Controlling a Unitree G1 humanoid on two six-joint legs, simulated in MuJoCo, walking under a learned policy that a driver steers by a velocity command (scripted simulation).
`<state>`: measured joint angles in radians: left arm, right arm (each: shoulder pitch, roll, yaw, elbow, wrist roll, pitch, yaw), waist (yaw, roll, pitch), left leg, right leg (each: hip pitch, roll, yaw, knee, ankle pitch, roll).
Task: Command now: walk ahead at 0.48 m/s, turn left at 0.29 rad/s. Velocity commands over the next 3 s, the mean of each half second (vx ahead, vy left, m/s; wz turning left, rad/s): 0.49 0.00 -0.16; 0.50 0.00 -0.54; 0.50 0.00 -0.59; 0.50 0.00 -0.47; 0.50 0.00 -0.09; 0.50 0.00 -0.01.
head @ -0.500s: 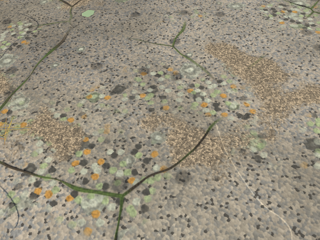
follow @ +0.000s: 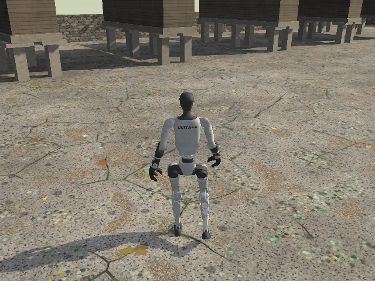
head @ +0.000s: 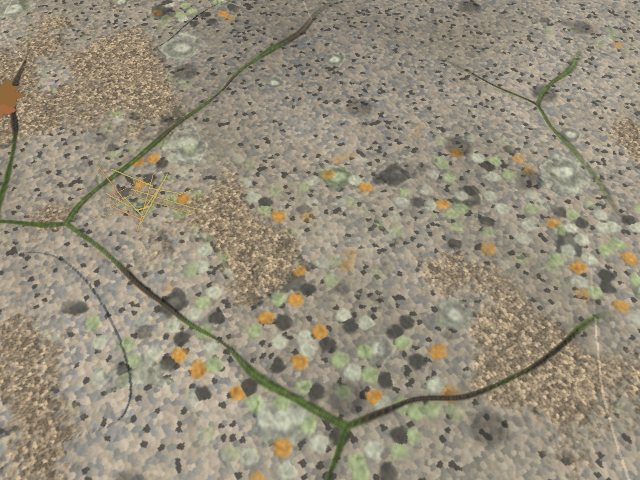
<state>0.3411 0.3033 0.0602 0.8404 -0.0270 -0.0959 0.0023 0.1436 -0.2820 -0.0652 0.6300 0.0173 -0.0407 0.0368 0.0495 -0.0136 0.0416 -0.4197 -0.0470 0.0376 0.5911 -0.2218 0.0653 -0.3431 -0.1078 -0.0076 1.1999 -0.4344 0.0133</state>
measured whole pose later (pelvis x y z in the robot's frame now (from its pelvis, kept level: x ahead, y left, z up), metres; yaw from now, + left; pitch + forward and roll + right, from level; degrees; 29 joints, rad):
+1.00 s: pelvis +0.60 -0.06 +0.00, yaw -27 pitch +2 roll +1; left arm 0.34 0.31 0.06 0.69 -0.03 -0.02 0.01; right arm 0.15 -0.27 -0.05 0.67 -0.01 -0.11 0.01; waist 0.02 -0.04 0.00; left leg -0.38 -0.03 0.00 0.53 -0.19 0.01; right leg -0.38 0.05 0.12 1.15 -0.44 -0.02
